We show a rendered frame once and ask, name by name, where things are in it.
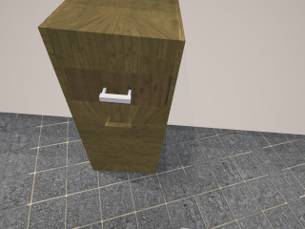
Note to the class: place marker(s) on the handle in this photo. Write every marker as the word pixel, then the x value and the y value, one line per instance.
pixel 115 98
pixel 118 126

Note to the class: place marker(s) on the cabinet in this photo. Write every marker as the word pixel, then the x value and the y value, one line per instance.
pixel 128 36

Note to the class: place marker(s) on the drawer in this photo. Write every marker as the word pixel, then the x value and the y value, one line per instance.
pixel 148 90

